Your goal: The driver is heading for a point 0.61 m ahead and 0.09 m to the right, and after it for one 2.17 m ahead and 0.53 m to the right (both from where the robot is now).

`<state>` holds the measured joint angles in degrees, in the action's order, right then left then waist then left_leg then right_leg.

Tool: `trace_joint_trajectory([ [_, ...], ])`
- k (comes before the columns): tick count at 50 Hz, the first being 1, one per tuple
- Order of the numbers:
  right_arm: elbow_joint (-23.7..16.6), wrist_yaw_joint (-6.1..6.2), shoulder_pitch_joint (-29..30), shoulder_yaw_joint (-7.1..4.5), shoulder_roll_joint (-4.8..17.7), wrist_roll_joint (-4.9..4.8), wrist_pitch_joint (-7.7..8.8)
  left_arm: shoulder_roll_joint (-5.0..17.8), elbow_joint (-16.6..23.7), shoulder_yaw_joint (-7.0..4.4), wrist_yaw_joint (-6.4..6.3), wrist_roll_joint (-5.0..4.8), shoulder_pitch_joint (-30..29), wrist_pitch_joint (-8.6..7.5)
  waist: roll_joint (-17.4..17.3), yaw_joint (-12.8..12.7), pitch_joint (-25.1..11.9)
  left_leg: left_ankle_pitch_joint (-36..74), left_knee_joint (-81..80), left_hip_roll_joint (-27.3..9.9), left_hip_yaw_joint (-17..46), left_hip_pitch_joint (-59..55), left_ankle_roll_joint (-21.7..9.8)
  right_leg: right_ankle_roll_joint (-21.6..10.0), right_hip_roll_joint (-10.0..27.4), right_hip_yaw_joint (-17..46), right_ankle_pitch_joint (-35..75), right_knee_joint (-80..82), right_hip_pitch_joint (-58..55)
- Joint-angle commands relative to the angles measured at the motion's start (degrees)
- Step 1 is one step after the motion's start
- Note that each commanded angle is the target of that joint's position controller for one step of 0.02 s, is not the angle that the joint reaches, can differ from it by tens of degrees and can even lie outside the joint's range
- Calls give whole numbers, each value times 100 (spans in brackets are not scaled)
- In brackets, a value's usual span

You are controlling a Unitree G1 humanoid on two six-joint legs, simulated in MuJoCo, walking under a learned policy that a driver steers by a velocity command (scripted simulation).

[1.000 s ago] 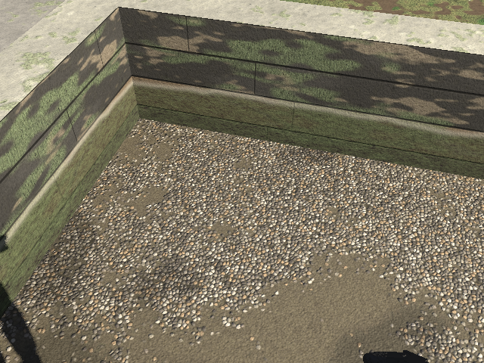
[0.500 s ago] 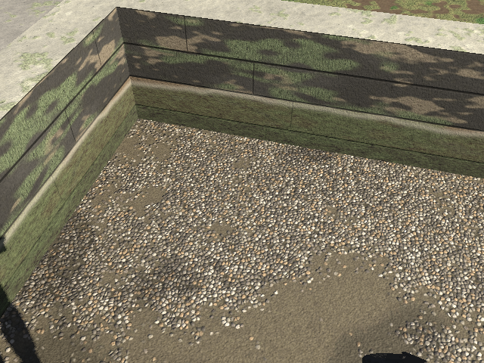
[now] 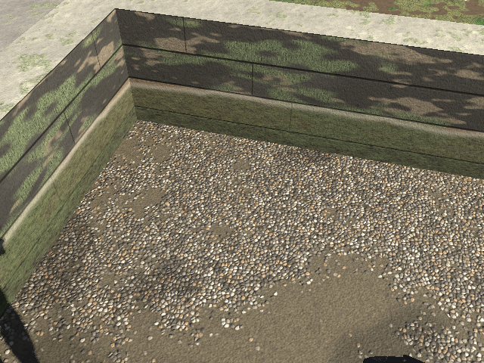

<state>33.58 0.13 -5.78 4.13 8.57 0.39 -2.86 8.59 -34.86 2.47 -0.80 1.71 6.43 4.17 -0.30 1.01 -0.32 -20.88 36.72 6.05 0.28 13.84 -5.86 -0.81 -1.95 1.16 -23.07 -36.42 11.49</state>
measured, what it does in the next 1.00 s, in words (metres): stands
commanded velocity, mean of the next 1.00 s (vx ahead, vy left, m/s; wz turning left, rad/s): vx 0.50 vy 0.00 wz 0.00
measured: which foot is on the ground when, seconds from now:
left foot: down 0.00-1.00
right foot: down 0.00-1.00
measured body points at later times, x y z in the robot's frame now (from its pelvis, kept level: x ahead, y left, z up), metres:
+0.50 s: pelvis +0.00 +0.00 +0.00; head -0.01 +0.00 +0.45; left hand +0.20 +0.20 -0.08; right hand +0.20 -0.19 -0.07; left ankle -0.01 +0.06 -0.72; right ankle -0.04 -0.11 -0.72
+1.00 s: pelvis +0.00 +0.00 +0.00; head -0.01 +0.00 +0.45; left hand +0.20 +0.19 -0.08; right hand +0.20 -0.20 -0.07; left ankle -0.01 +0.06 -0.72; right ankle -0.04 -0.11 -0.72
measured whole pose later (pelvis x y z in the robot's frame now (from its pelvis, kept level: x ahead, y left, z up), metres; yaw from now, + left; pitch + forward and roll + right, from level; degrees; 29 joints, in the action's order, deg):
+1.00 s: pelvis +0.00 +0.00 +0.00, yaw +0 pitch -2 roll -1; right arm 33.6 0.4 -6.5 4.1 8.4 0.3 -2.8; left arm 8.5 -35.0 2.6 -0.8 1.8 6.5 4.1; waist -0.3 1.0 -0.5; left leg -21.3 37.2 5.5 -0.5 14.1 -5.7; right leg -0.9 -2.2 1.4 -23.3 -36.8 11.7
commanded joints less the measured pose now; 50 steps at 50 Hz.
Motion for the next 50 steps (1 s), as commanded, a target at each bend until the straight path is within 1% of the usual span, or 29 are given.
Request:
trace_joint_trajectory([
  [1, -501, 26, 382, -112, 358, -7, 97, 367, 483, -115, -17, 12, -425, -105, -19, -5, -622, 1591, -771, -778, 862, 134, 11, -113, 231, 263, 1108, 221, -434],
  [3, -658, -36, 766, -94, 342, 34, 107, 400, 641, -92, -2, -15, -699, -65, -4, 58, -109, 2345, -590, -767, 653, 329, 27, -95, 333, 344, 2012, 245, -114],
  [4, -494, 27, 357, -109, 349, 2, 111, 356, 474, -109, -17, 15, -386, -110, -32, -6, -705, 1592, -752, -773, 853, 87, 8, -119, 243, 273, 1123, 221, -467],
  [6, -659, -34, 766, -94, 345, 30, 109, 406, 641, -93, -5, -17, -705, -67, 2, 59, -98, 2352, -585, -772, 651, 336, 25, -96, 330, 342, 2006, 241, -103],
  [7, -495, 29, 357, -109, 348, 1, 112, 357, 475, -109, -19, 15, -390, -110, -29, -7, -699, 1595, -748, -779, 851, 91, 6, -118, 241, 274, 1122, 217, -461],
  [9, -660, -33, 762, -93, 344, 29, 108, 403, 643, -91, -5, -17, -707, -65, -2, 59, -94, 2351, -582, -775, 646, 342, 26, -95, 327, 342, 2002, 236, -96],
  [10, -496, 30, 352, -108, 346, 1, 112, 355, 476, -108, -18, 16, -390, -109, -32, -7, -699, 1591, -746, -782, 848, 94, 6, -118, 238, 274, 1117, 213, -456],
  [12, -661, -33, 758, -92, 342, 29, 109, 401, 644, -90, -5, -16, -707, -64, -5, 58, -94, 2348, -581, -778, 644, 345, 26, -94, 325, 343, 1997, 233, -92],
  [13, -497, 30, 348, -108, 345, 1, 113, 353, 477, -107, -18, 16, -390, -109, -33, -8, -699, 1587, -746, -786, 845, 97, 5, -117, 236, 276, 1112, 211, -452],
  [16, -668, -31, 767, -91, 334, 27, 108, 404, 634, -88, -1, -15, -707, -73, 9, 57, -86, 2331, -581, -786, 653, 339, 17, -101, 321, 347, 1997, 237, -88],
  [18, -466, 24, 271, -108, 350, 5, 125, 361, 481, -112, -20, 12, -360, -101, -18, -7, -791, 1641, -713, -773, 799, 76, 24, -115, 240, 275, 1189, 183, -501],
  [22, -557, 53, 513, -112, 379, -38, 71, 337, 491, -83, -10, 13, -474, -117, -95, -36, -227, 1353, -886, -843, 940, 310, -15, -102, 174, 233, 917, 257, -205],
  [23, -677, -30, 753, -91, 339, 22, 97, 407, 635, -84, 1, -20, -714, -71, 6, 60, -31, 2288, -597, -790, 643, 389, 21, -95, 315, 349, 1994, 238, -65],
  [24, -620, -54, 585, -103, 323, 88, 131, 433, 608, -112, 1, 0, -638, -60, 45, 94, -380, 2440, -508, -762, 580, 232, 36, -126, 379, 422, 2240, 194, -245],
  [25, -464, 25, 243, -109, 347, 13, 133, 364, 471, -110, -20, 13, -338, -109, -5, -5, -820, 1626, -702, -766, 775, 54, 26, -125, 249, 293, 1234, 190, -519],
  [28, -549, 56, 506, -112, 365, -32, 88, 332, 486, -81, -14, 13, -465, -122, -76, -34, -293, 1388, -845, -832, 907, 243, -15, -115, 185, 249, 947, 263, -226],
  [29, -674, -27, 753, -92, 335, 17, 100, 413, 640, -88, -3, -22, -729, -68, 23, 62, -29, 2304, -585, -795, 626, 369, 23, -101, 308, 352, 1987, 236, -47],
  [31, -465, 26, 243, -108, 341, 11, 129, 358, 477, -108, -19, 14, -347, -101, -15, -6, -804, 1624, -700, -776, 769, 65, 25, -121, 240, 292, 1212, 184, -499],
  [34, -549, 58, 498, -111, 364, -32, 88, 330, 488, -80, -13, 16, -461, -119, -91, -37, -292, 1377, -850, -846, 909, 250, -18, -111, 177, 248, 923, 257, -215],
  [35, -675, -26, 748, -92, 334, 16, 101, 412, 642, -87, -2, -20, -728, -68, 11, 58, -28, 2300, -586, -805, 625, 376, 20, -97, 301, 351, 1966, 231, -40],
  [36, -506, 33, 317, -108, 345, 3, 103, 355, 474, -99, -15, 14, -398, -104, -35, -4, -616, 1537, -751, -800, 805, 157, 9, -119, 225, 292, 1128, 207, -400],
  [38, -660, -26, 713, -95, 336, 41, 119, 403, 634, -84, -4, -11, -682, -69, -2, 57, -107, 2322, -554, -783, 598, 333, 28, -109, 327, 376, 2062, 232, -81],
  [39, -497, 36, 299, -109, 338, 9, 123, 358, 466, -101, -21, 14, -371, -113, -20, -4, -711, 1561, -717, -792, 786, 84, 9, -131, 237, 305, 1165, 207, -439],
  [41, -661, -25, 717, -94, 335, 35, 117, 404, 639, -83, -7, -15, -700, -66, 6, 60, -92, 2328, -547, -789, 592, 342, 29, -108, 323, 373, 2050, 227, -64],
  [42, -498, 37, 303, -108, 335, 7, 120, 352, 471, -99, -21, 14, -383, -109, -20, -4, -700, 1563, -713, -798, 782, 92, 9, -129, 233, 303, 1155, 203, -425],
  [44, -544, 59, 453, -110, 366, -25, 88, 321, 492, -72, -14, 14, -442, -112, -101, -33, -306, 1377, -828, -833, 861, 268, -3, -111, 184, 259, 970, 246, -216],
  [45, -668, -23, 727, -92, 325, 31, 114, 401, 633, -80, -2, -13, -700, -70, 6, 59, -83, 2318, -548, -800, 602, 338, 19, -111, 314, 371, 2030, 225, -56],
  [47, -467, 30, 228, -107, 339, 10, 131, 359, 477, -105, -21, 12, -351, -99, -15, -5, -794, 1622, -682, -791, 744, 72, 26, -123, 231, 298, 1213, 171, -471],
  [50, -550, 62, 480, -111, 361, -32, 90, 323, 490, -76, -12, 15, -464, -117, -95, -37, -290, 1366, -839, -859, 884, 255, -17, -112, 168, 256, 922, 246, -196],
])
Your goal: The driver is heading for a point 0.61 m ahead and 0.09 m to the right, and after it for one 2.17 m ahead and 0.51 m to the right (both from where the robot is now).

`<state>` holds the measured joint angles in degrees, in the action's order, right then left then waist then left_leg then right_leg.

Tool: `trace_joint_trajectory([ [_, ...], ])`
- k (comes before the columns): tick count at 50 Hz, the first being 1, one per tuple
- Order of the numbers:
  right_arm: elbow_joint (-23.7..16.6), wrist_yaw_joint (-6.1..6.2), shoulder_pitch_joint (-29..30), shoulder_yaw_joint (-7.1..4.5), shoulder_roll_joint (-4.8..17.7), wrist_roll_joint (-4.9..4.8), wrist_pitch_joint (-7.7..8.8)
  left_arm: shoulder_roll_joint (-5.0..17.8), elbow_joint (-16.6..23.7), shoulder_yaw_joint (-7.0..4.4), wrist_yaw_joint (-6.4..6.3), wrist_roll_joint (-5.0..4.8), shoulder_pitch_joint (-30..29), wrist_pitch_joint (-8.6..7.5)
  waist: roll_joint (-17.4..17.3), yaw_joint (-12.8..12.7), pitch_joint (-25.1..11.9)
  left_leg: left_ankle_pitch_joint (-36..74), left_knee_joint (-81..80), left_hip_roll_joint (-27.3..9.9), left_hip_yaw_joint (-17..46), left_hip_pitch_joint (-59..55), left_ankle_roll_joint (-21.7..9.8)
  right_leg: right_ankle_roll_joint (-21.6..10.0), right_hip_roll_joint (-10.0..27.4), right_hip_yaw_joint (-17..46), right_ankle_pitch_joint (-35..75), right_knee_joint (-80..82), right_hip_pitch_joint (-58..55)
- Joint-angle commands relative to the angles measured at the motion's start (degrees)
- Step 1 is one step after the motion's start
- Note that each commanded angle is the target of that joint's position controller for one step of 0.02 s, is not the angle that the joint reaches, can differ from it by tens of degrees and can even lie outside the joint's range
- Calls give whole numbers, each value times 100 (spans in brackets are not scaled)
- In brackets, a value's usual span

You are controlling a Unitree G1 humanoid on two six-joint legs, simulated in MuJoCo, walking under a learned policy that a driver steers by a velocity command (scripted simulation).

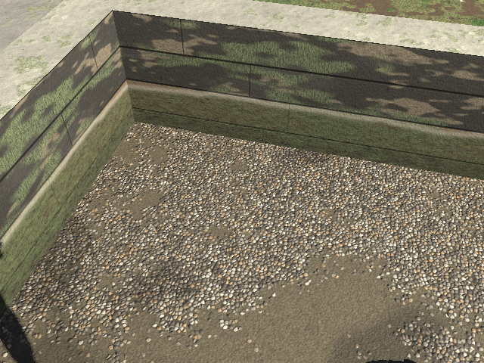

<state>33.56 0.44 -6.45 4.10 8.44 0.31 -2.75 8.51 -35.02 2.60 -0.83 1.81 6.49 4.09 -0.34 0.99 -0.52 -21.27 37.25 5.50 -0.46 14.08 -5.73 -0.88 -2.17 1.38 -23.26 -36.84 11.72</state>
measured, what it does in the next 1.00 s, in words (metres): stands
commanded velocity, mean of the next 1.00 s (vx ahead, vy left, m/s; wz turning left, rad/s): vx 0.50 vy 0.00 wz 0.00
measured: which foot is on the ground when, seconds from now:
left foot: down 0.00-1.00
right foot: down 0.00-1.00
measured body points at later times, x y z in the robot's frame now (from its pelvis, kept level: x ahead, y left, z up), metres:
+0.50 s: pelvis +0.00 +0.00 +0.00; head -0.01 +0.00 +0.45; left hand +0.20 +0.19 -0.08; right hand +0.20 -0.20 -0.07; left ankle -0.01 +0.06 -0.72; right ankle -0.04 -0.11 -0.72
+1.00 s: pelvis +0.00 +0.00 +0.00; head -0.01 +0.00 +0.45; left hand +0.20 +0.19 -0.08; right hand +0.19 -0.20 -0.07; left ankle -0.01 +0.06 -0.72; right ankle -0.04 -0.11 -0.72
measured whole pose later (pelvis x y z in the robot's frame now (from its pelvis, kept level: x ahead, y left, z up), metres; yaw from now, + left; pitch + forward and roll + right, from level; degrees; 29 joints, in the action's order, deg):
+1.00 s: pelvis +0.00 +0.00 +0.00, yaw +0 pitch -2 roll -1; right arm 33.5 0.5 -6.9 4.0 8.4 0.4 -2.7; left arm 8.5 -35.1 2.7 -0.8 1.8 6.6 4.1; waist -0.4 1.0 -0.6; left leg -21.5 37.5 5.0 -1.1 14.2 -5.6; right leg -1.0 -2.4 1.6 -23.4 -37.1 11.9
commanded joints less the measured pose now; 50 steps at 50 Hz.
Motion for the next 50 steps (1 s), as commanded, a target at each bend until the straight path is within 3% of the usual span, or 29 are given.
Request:
trace_joint_trajectory([
  [1, -555, 30, 541, -111, 384, -27, 67, 340, 506, -89, -7, 2, -474, -107, -93, -33, -204, 1378, -913, -807, 961, 286, -28, -100, 184, 231, 948, 286, -198],
  [2, -675, -54, 785, -90, 345, 32, 91, 414, 652, -91, 4, -28, -715, -61, 3, 62, -7, 2317, -620, -753, 671, 368, 9, -94, 326, 346, 2031, 267, -56],
  [3, -618, -78, 619, -102, 328, 99, 125, 442, 625, -119, 4, -9, -637, -50, 43, 95, -357, 2467, -530, -725, 608, 208, 24, -126, 391, 421, 2278, 224, -234],
  [4, -463, 0, 272, -108, 349, 25, 128, 371, 486, -117, -17, 2, -338, -99, 1, -2, -801, 1642, -728, -730, 799, 29, 15, -124, 261, 292, 1268, 220, -513],
  [7, -547, 32, 536, -110, 371, -21, 84, 334, 504, -87, -11, 2, -471, -112, -71, -31, -270, 1400, -876, -796, 930, 223, -26, -113, 195, 247, 975, 293, -219],
  [8, -672, -52, 788, -91, 341, 27, 95, 418, 659, -95, 1, -31, -735, -58, 22, 63, -4, 2324, -612, -758, 656, 350, 12, -100, 319, 350, 2018, 267, -38],
  [10, -465, 0, 274, -106, 344, 23, 123, 363, 493, -115, -15, 3, -350, -91, -8, -3, -785, 1631, -729, -740, 794, 41, 15, -120, 252, 291, 1238, 216, -491],
  [14, -556, 32, 525, -111, 382, -26, 71, 339, 506, -86, -7, 1, -476, -107, -90, -32, -199, 1357, -907, -813, 938, 288, -26, -103, 181, 242, 951, 286, -183],
  [15, -676, -52, 772, -91, 343, 32, 94, 414, 652, -88, 5, -28, -717, -60, 3, 62, -2, 2300, -612, -760, 651, 369, 10, -98, 322, 357, 2035, 266, -40],
  [16, -620, -76, 606, -102, 325, 100, 127, 442, 625, -117, 5, -8, -638, -49, 42, 95, -354, 2451, -520, -732, 588, 208, 26, -129, 388, 433, 2282, 224, -217],
  [17, -464, 2, 257, -108, 346, 27, 130, 370, 485, -115, -17, 1, -338, -99, 3, -1, -800, 1622, -719, -738, 776, 28, 17, -127, 258, 302, 1271, 219, -498],
  [20, -548, 34, 521, -111, 369, -20, 86, 331, 504, -84, -10, 2, -472, -111, -72, -31, -267, 1383, -868, -804, 908, 223, -24, -115, 191, 257, 976, 290, -205],
  [21, -673, -50, 775, -92, 339, 28, 97, 417, 660, -92, 1, -30, -736, -57, 19, 63, -2, 2312, -602, -765, 636, 350, 14, -102, 314, 359, 2022, 264, -23],
  [22, -506, 8, 340, -107, 347, 17, 99, 359, 489, -104, -12, 2, -402, -93, -23, 1, -595, 1543, -770, -764, 810, 128, 2, -121, 237, 299, 1174, 239, -385],
  [24, -658, -51, 740, -96, 340, 53, 114, 408, 653, -90, 0, -20, -687, -58, -4, 60, -84, 2339, -572, -746, 614, 309, 20, -111, 337, 381, 2104, 263, -65],
  [25, -496, 12, 322, -108, 341, 22, 119, 363, 481, -107, -17, 3, -373, -103, -12, 0, -692, 1571, -739, -759, 796, 53, 0, -132, 247, 310, 1200, 237, -424],
  [27, -659, -49, 746, -95, 341, 45, 112, 409, 658, -90, -4, -23, -705, -55, 2, 62, -69, 2348, -567, -754, 610, 318, 20, -109, 332, 376, 2087, 257, -48],
  [28, -497, 13, 328, -107, 339, 19, 116, 358, 487, -105, -17, 3, -386, -98, -14, -1, -681, 1574, -736, -766, 794, 62, -1, -129, 242, 307, 1187, 232, -411],
  [31, -666, -48, 757, -93, 331, 41, 109, 407, 652, -87, 2, -21, -707, -60, 2, 60, -60, 2337, -570, -766, 622, 315, 10, -110, 321, 373, 2062, 254, -41],
  [33, -467, 5, 255, -107, 342, 22, 126, 365, 493, -112, -17, 1, -355, -89, -9, -1, -775, 1628, -707, -759, 758, 44, 16, -122, 240, 300, 1241, 202, -458],
  [37, -557, 36, 502, -112, 379, -25, 73, 333, 507, -82, -6, 1, -479, -105, -95, -33, -199, 1343, -893, -831, 904, 289, -25, -104, 169, 254, 950, 273, -160],
  [38, -677, -48, 751, -92, 339, 33, 96, 410, 655, -85, 6, -26, -720, -58, -5, 60, -2, 2291, -595, -775, 619, 371, 12, -99, 310, 369, 2036, 255, -17],
  [39, -621, -73, 586, -103, 321, 102, 129, 441, 627, -114, 6, -7, -640, -47, 36, 93, -355, 2440, -502, -747, 556, 208, 28, -131, 377, 446, 2284, 214, -193],
  [40, -466, 5, 234, -109, 340, 29, 133, 368, 485, -112, -16, 1, -340, -97, 5, 0, -803, 1602, -704, -753, 741, 27, 19, -129, 248, 317, 1271, 210, -475],
  [44, -557, 36, 492, -113, 377, -22, 75, 333, 505, -81, -7, -1, -482, -105, -79, -29, -197, 1335, -880, -824, 876, 282, -20, -111, 174, 266, 976, 278, -155],
  [45, -676, -48, 741, -94, 338, 36, 97, 412, 653, -84, 6, -28, -720, -57, 3, 64, 0, 2283, -584, -773, 600, 366, 16, -106, 314, 381, 2060, 258, -9],
  [46, -621, -73, 576, -105, 320, 105, 129, 444, 625, -114, 6, -8, -638, -46, 40, 95, -353, 2436, -492, -747, 540, 203, 31, -137, 380, 457, 2304, 216, -185],
  [47, -466, 5, 223, -109, 338, 31, 133, 369, 483, -111, -16, 0, -338, -96, 9, 2, -804, 1602, -694, -754, 724, 20, 22, -133, 249, 324, 1287, 210, -469],
  [50, -548, 39, 488, -114, 365, -18, 91, 327, 503, -80, -10, 1, -474, -109, -73, -30, -267, 1368, -847, -821, 857, 217, -21, -120, 179, 276, 986, 279, -176],
])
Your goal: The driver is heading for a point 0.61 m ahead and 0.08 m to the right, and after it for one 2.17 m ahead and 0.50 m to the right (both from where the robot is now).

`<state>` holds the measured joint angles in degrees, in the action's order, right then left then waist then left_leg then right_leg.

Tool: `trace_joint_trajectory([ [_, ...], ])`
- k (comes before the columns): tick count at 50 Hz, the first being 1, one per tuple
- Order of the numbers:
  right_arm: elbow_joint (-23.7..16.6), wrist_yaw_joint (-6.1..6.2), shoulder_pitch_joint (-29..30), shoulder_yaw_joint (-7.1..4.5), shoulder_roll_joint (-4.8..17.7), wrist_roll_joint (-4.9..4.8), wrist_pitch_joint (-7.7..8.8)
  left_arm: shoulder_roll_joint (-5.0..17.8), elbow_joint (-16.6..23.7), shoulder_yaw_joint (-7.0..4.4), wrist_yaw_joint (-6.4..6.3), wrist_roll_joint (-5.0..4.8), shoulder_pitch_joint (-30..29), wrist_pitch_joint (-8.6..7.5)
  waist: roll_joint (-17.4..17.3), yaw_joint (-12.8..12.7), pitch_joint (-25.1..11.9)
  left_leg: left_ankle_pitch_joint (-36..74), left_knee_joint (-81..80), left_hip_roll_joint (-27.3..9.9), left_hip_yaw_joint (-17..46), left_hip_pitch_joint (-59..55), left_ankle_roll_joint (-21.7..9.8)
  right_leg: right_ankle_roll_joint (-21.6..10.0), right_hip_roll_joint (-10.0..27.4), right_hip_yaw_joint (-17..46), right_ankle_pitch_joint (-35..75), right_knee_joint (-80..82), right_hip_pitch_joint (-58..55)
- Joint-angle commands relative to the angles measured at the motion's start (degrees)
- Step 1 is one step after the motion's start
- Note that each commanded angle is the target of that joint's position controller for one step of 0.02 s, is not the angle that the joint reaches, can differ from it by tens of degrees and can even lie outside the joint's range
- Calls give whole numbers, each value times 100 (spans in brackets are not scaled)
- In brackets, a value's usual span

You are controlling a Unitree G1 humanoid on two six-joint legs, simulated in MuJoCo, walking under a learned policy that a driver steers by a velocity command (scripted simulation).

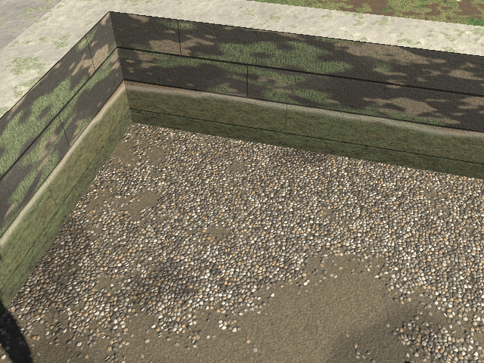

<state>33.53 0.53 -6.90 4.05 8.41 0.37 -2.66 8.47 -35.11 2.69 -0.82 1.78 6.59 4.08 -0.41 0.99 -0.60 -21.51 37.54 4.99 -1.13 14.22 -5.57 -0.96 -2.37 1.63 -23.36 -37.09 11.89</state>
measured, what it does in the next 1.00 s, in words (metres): stands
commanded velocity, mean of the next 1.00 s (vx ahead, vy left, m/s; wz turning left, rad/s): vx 0.50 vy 0.00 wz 0.00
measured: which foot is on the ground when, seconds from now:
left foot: down 0.00-1.00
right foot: down 0.00-1.00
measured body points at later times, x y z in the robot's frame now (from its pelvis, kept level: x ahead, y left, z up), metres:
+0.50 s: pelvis +0.00 +0.00 +0.00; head -0.01 +0.00 +0.45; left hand +0.20 +0.19 -0.08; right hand +0.19 -0.20 -0.07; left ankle -0.01 +0.06 -0.72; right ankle -0.04 -0.11 -0.72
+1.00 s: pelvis +0.00 +0.00 +0.00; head -0.01 +0.00 +0.45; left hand +0.20 +0.19 -0.08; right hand +0.19 -0.20 -0.08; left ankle -0.01 +0.06 -0.72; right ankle -0.04 -0.11 -0.72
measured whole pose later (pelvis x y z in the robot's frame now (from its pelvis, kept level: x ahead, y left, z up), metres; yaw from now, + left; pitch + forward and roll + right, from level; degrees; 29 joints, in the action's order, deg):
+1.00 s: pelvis +0.00 +0.00 +0.00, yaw +0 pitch -2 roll -1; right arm 33.3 0.3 -7.0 4.0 8.4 0.6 -2.7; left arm 8.5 -34.8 2.8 -0.7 1.7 6.5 4.4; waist -0.5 1.0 -0.5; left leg -21.8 38.0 4.5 -1.8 14.6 -5.4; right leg -1.0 -2.6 1.9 -23.4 -37.4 12.3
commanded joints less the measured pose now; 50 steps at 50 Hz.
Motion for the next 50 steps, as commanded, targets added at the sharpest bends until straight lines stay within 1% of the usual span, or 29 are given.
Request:
trace_joint_trajectory([
  [1, -669, -53, 791, -89, 339, 23, 91, 418, 669, -97, 1, -26, -748, -53, 17, 62, 7, 2329, -607, -732, 659, 333, 1, -99, 322, 354, 2043, 278, -10],
  [2, -504, 5, 354, -103, 345, 13, 93, 361, 496, -110, -12, 4, -412, -89, -18, 1, -589, 1555, -777, -732, 827, 106, -11, -117, 245, 294, 1194, 254, -372],
  [4, -655, -55, 756, -92, 341, 48, 108, 411, 662, -95, 0, -16, -700, -54, -5, 58, -76, 2354, -578, -713, 637, 292, 8, -107, 345, 375, 2125, 277, -53],
  [5, -494, 7, 336, -104, 340, 19, 113, 365, 489, -112, -17, 5, -385, -99, -6, 0, -687, 1580, -747, -727, 814, 33, -12, -127, 256, 304, 1219, 252, -412],
  [8, -662, -51, 776, -91, 335, 37, 103, 413, 659, -94, 1, -18, -721, -58, 13, 61, -49, 2353, -576, -727, 646, 295, -1, -110, 336, 371, 2103, 275, -34],
  [10, -464, 0, 270, -103, 341, 20, 119, 368, 499, -118, -17, 1, -367, -86, 5, 2, -771, 1640, -713, -720, 776, 21, 6, -121, 254, 296, 1276, 220, -452],
  [14, -553, 32, 518, -109, 380, -29, 67, 334, 514, -88, -6, 3, -491, -101, -89, -32, -191, 1363, -902, -795, 924, 267, -38, -100, 179, 246, 973, 289, -153],
  [15, -672, -52, 771, -89, 340, 28, 89, 414, 663, -91, 6, -22, -732, -53, -5, 59, 6, 2313, -602, -739, 646, 352, -1, -95, 320, 362, 2061, 270, -8],
  [16, -618, -78, 607, -100, 322, 98, 121, 448, 636, -121, 6, -3, -651, -43, 37, 91, -347, 2463, -508, -711, 582, 188, 16, -127, 388, 440, 2310, 230, -184],
  [17, -464, 0, 251, -105, 340, 26, 126, 372, 492, -118, -16, 3, -351, -93, 13, 1, -799, 1620, -712, -718, 764, 4, 7, -125, 259, 309, 1296, 226, -469],
  [21, -554, 32, 511, -110, 379, -27, 69, 334, 513, -87, -7, 1, -497, -102, -73, -28, -188, 1354, -891, -788, 899, 263, -32, -106, 183, 258, 996, 293, -148],
  [22, -673, -52, 762, -91, 340, 31, 90, 415, 662, -90, 6, -24, -735, -53, 4, 63, 9, 2303, -593, -737, 628, 348, 4, -101, 323, 373, 2082, 273, -1],
  [23, -618, -78, 598, -102, 321, 101, 122, 449, 634, -121, 6, -4, -652, -42, 41, 94, -346, 2456, -500, -711, 568, 184, 19, -132, 390, 450, 2328, 232, -176],
  [24, -464, 0, 241, -106, 338, 28, 126, 373, 491, -118, -16, 2, -352, -92, 18, 3, -800, 1616, -704, -719, 748, -1, 10, -129, 259, 317, 1309, 226, -463],
  [27, -546, 34, 508, -111, 368, -23, 85, 327, 512, -86, -10, 3, -491, -105, -66, -29, -259, 1381, -860, -786, 881, 199, -33, -114, 188, 267, 1004, 294, -169],
  [28, -670, -50, 768, -92, 339, 24, 94, 417, 671, -94, 2, -25, -755, -50, 12, 61, 8, 2320, -589, -747, 620, 330, 5, -102, 311, 370, 2052, 269, 15],
  [29, -507, 7, 330, -105, 342, 16, 96, 359, 496, -107, -11, 2, -417, -86, -17, 1, -589, 1543, -760, -748, 785, 100, -8, -120, 235, 311, 1201, 245, -347],
  [31, -656, -52, 734, -95, 339, 49, 110, 410, 664, -92, 1, -15, -708, -51, -10, 58, -75, 2343, -561, -728, 599, 290, 12, -109, 335, 391, 2132, 269, -28],
  [32, -496, 10, 311, -106, 337, 21, 116, 364, 489, -110, -16, 3, -392, -96, -4, 1, -688, 1565, -731, -743, 772, 27, -8, -130, 246, 321, 1225, 244, -388],
  [34, -540, 34, 469, -110, 372, -16, 85, 325, 513, -83, -11, 2, -468, -100, -81, -28, -277, 1383, -849, -777, 850, 215, -22, -110, 194, 274, 1038, 287, -176],
  [35, -663, -49, 754, -94, 334, 38, 106, 412, 661, -91, 2, -18, -730, -55, 8, 60, -48, 2339, -560, -742, 608, 293, 3, -112, 326, 387, 2108, 268, -9],
  [37, -467, 2, 246, -105, 338, 22, 122, 367, 499, -115, -16, 0, -373, -83, 7, 3, -773, 1621, -698, -736, 735, 15, 10, -123, 244, 313, 1280, 213, -428],
  [41, -556, 34, 495, -111, 379, -27, 71, 329, 514, -85, -5, 2, -499, -99, -90, -31, -189, 1340, -891, -811, 882, 265, -34, -101, 168, 261, 973, 281, -129],
  [42, -675, -50, 749, -92, 339, 29, 92, 412, 665, -89, 7, -22, -741, -51, -10, 59, 8, 2296, -588, -755, 608, 351, 3, -97, 308, 377, 2061, 263, 18],
  [43, -621, -75, 587, -103, 319, 100, 124, 448, 637, -120, 8, -3, -658, -40, 32, 91, -347, 2448, -492, -727, 545, 185, 20, -130, 377, 456, 2312, 224, -157],
  [44, -467, 1, 227, -107, 336, 29, 129, 371, 491, -116, -15, 1, -357, -91, 15, 3, -801, 1597, -698, -734, 724, -1, 11, -127, 249, 326, 1296, 220, -444],
  [48, -557, 34, 488, -113, 378, -25, 73, 329, 513, -84, -6, -1, -505, -100, -75, -28, -186, 1329, -881, -805, 858, 261, -29, -107, 171, 273, 995, 285, -123],
  [49, -676, -50, 741, -93, 338, 31, 93, 414, 664, -88, 7, -24, -744, -50, -1, 62, 11, 2285, -579, -753, 591, 347, 7, -103, 312, 388, 2081, 266, 25],
  [50, -621, -76, 578, -104, 319, 103, 124, 450, 636, -119, 8, -4, -659, -39, 37, 93, -345, 2439, -484, -727, 530, 181, 23, -134, 380, 467, 2328, 226, -149],
])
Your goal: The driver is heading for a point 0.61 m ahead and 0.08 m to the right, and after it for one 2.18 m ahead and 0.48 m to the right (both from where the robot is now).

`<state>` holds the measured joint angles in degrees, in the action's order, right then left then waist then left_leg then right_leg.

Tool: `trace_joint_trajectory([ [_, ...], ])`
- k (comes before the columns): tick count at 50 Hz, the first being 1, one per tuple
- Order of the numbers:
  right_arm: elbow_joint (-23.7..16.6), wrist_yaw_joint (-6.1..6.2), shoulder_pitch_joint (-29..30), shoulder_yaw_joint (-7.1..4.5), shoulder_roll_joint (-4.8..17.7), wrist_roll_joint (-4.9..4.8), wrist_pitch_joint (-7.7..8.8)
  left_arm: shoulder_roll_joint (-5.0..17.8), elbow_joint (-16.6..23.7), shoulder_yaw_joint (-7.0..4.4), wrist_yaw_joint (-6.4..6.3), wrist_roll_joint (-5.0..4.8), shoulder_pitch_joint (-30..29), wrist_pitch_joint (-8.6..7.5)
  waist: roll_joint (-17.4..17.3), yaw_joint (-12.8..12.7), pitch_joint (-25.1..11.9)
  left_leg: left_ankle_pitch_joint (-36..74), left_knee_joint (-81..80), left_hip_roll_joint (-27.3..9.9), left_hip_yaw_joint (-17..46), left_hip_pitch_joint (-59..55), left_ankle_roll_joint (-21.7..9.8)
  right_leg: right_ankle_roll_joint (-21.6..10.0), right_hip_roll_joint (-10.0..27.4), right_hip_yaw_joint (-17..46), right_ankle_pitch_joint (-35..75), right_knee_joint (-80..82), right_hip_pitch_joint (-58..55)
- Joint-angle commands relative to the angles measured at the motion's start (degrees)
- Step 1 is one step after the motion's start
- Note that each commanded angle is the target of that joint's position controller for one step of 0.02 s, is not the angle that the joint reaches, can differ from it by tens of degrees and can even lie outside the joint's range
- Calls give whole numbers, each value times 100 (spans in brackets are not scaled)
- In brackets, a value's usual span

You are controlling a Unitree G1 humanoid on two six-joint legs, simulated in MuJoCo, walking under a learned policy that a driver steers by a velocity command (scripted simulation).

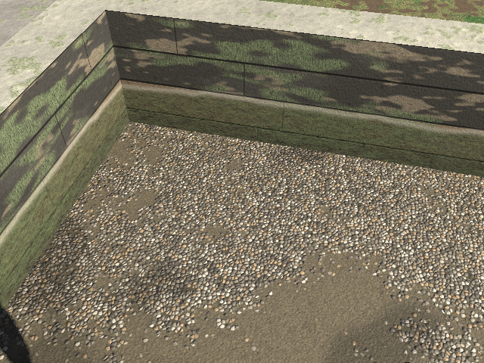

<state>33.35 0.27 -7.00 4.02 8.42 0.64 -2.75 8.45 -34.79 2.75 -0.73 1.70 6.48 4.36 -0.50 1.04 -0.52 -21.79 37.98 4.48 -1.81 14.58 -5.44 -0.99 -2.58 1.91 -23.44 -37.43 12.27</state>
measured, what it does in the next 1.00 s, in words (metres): stands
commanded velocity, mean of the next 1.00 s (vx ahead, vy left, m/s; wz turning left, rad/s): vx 0.50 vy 0.00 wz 0.00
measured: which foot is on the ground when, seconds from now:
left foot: down 0.00-1.00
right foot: down 0.00-1.00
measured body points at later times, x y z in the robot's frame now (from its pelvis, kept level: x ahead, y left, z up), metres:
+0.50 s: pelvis +0.00 +0.00 +0.00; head -0.01 +0.00 +0.45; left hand +0.20 +0.19 -0.08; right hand +0.19 -0.20 -0.08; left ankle -0.01 +0.06 -0.72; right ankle -0.04 -0.11 -0.72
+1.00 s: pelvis +0.00 +0.00 +0.00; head -0.01 +0.00 +0.45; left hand +0.20 +0.19 -0.08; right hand +0.19 -0.20 -0.08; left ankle -0.01 +0.06 -0.72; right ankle -0.04 -0.11 -0.72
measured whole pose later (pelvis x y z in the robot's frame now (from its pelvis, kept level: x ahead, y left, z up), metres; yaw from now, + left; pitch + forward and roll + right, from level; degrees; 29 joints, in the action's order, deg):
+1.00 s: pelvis +0.00 +0.00 +0.00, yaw +0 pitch -2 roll -1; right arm 33.3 0.4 -7.2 3.9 8.4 0.7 -2.4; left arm 8.5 -34.9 2.7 -0.8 1.7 6.3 4.3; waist -0.5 1.1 -0.5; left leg -22.0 38.3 4.1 -2.5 14.8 -5.3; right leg -1.0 -2.7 2.2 -23.5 -37.8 12.5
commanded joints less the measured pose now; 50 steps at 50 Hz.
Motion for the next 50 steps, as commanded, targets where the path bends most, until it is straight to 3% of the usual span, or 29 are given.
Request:
trace_joint_trajectory([
  [1, -450, 28, 227, -106, 333, 4, 138, 374, 458, -122, -25, 8, -346, -118, 29, 0, -811, 1619, -735, -684, 776, -42, 1, -128, 271, 305, 1316, 255, -476],
  [5, -539, 62, 490, -112, 376, -51, 82, 332, 480, -90, -16, 7, -491, -127, -67, -31, -196, 1364, -917, -756, 912, 218, -41, -106, 191, 249, 1011, 318, -155],
  [6, -657, -22, 744, -92, 337, 5, 102, 417, 631, -94, -2, -15, -730, -77, 5, 57, 2, 2320, -616, -705, 648, 306, -5, -101, 331, 364, 2098, 298, -7],
  [7, -603, -48, 582, -103, 317, 77, 133, 454, 603, -125, -2, 5, -644, -66, 42, 88, -355, 2474, -521, -679, 587, 140, 11, -133, 399, 443, 2347, 257, -182],
  [8, -450, 29, 220, -107, 333, 5, 138, 376, 457, -122, -25, 8, -343, -117, 27, 1, -813, 1628, -727, -687, 764, -47, 2, -129, 269, 309, 1326, 251, -472],
  [11, -530, 64, 487, -112, 366, -47, 98, 325, 480, -89, -19, 10, -487, -130, -58, -32, -267, 1392, -886, -754, 895, 157, -41, -114, 196, 259, 1020, 318, -178],
  [12, -654, -20, 752, -94, 337, -1, 106, 418, 640, -98, -6, -16, -751, -75, 14, 56, 1, 2337, -612, -714, 639, 290, -3, -102, 319, 361, 2070, 293, 7],
  [13, -493, 37, 310, -106, 339, -8, 108, 361, 463, -111, -19, 9, -411, -111, -8, -2, -598, 1556, -785, -717, 800, 56, -16, -120, 243, 303, 1218, 269, -355],
  [15, -640, -23, 717, -97, 338, 24, 122, 412, 634, -96, -7, -6, -705, -76, -7, 52, -82, 2359, -584, -695, 620, 251, 4, -110, 343, 383, 2150, 293, -37],
  [16, -482, 39, 291, -108, 334, -3, 129, 365, 456, -114, -25, 10, -387, -121, 7, -2, -698, 1576, -756, -711, 788, -16, -16, -130, 255, 314, 1242, 269, -397],
  [19, -648, -19, 737, -96, 332, 12, 118, 414, 631, -95, -6, -9, -729, -79, 12, 55, -55, 2354, -583, -710, 628, 254, -4, -113, 334, 379, 2124, 292, -18],
  [21, -454, 30, 226, -106, 334, -1, 134, 369, 466, -120, -25, 6, -370, -107, 20, 1, -786, 1631, -722, -704, 751, -28, 3, -123, 254, 305, 1297, 238, -438],
  [25, -542, 63, 476, -113, 377, -52, 83, 327, 483, -89, -13, 8, -497, -123, -81, -35, -196, 1349, -920, -779, 898, 224, -43, -100, 176, 251, 986, 304, -139],
  [26, -660, -21, 734, -93, 337, 3, 104, 414, 635, -94, -1, -13, -740, -75, -6, 53, 1, 2310, -613, -723, 630, 311, -5, -96, 316, 368, 2074, 286, 10],
  [27, -494, 37, 284, -108, 339, -2, 116, 365, 457, -112, -18, 10, -396, -118, -3, -3, -632, 1541, -779, -721, 781, 37, -15, -122, 243, 316, 1235, 268, -367],
  [29, -642, -21, 707, -101, 342, 27, 128, 418, 630, -98, -8, -8, -710, -81, 7, 53, -85, 2344, -574, -698, 599, 245, 8, -116, 346, 399, 2180, 296, -32],
  [30, -485, 40, 278, -110, 335, 0, 133, 368, 454, -114, -26, 7, -395, -124, 25, 1, -701, 1561, -744, -712, 760, -23, -10, -137, 257, 329, 1270, 270, -392],
  [32, -643, -20, 713, -99, 339, 19, 122, 411, 639, -95, -10, -12, -733, -71, 10, 58, -64, 2352, -569, -705, 590, 257, 11, -113, 339, 393, 2157, 289, -8],
  [33, -486, 40, 284, -108, 330, -3, 127, 358, 461, -112, -25, 7, -408, -114, 14, 0, -689, 1567, -744, -720, 758, -14, -10, -131, 249, 324, 1245, 263, -374],
  [36, -649, -19, 723, -96, 328, 13, 119, 409, 633, -94, -4, -7, -734, -75, -1, 55, -59, 2347, -577, -722, 607, 252, -3, -110, 323, 384, 2109, 283, -1],
  [37, -493, 40, 282, -111, 340, -5, 119, 369, 464, -115, -22, 9, -408, -114, 0, -3, -633, 1579, -759, -729, 763, 17, -12, -123, 230, 316, 1232, 255, -346],
  [39, -643, -19, 702, -99, 337, 22, 124, 411, 637, -96, -7, -6, -718, -73, -11, 52, -83, 2357, -569, -713, 590, 249, 6, -109, 330, 392, 2143, 281, -14],
  [40, -487, 41, 274, -109, 332, -3, 130, 362, 458, -113, -24, 9, -398, -117, 6, -1, -697, 1570, -744, -728, 756, -17, -13, -129, 243, 324, 1238, 257, -372],
  [42, -530, 65, 430, -113, 370, -40, 99, 319, 482, -85, -18, 8, -474, -120, -76, -31, -285, 1377, -868, -762, 834, 175, -27, -108, 190, 275, 1045, 299, -164],
  [43, -651, -18, 720, -97, 331, 13, 120, 411, 633, -94, -5, -8, -738, -76, 4, 54, -57, 2344, -573, -725, 599, 254, -2, -111, 321, 388, 2116, 281, 4],
  [44, -495, 40, 277, -112, 341, -5, 120, 369, 464, -115, -22, 8, -413, -114, 5, -3, -631, 1572, -755, -732, 751, 19, -10, -125, 229, 321, 1238, 253, -340],
  [47, -650, -17, 711, -99, 334, 17, 122, 416, 628, -95, -5, -7, -731, -79, 8, 55, -60, 2344, -567, -722, 591, 248, 0, -115, 324, 396, 2141, 283, 2],
  [49, -458, 33, 198, -110, 333, 2, 138, 371, 462, -120, -26, 4, -374, -107, 28, 4, -795, 1620, -704, -717, 707, -39, 8, -127, 246, 324, 1315, 230, -421],
  [50, -468, 55, 302, -117, 354, -11, 131, 318, 475, -84, -27, 6, -410, -120, -51, -23, -485, 1395, -819, -715, 769, 69, 12, -130, 200, 299, 1124, 292, -280],
])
